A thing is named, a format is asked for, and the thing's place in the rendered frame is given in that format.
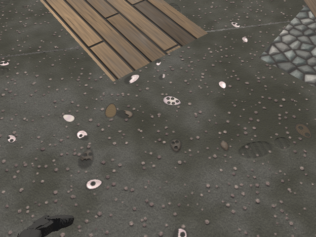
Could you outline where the robot left hand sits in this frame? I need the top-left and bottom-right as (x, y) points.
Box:
(18, 214), (74, 237)

